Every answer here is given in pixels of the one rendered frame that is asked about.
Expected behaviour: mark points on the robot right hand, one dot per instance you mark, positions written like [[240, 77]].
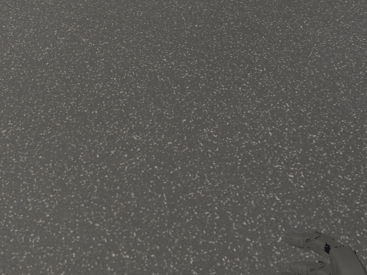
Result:
[[343, 260]]

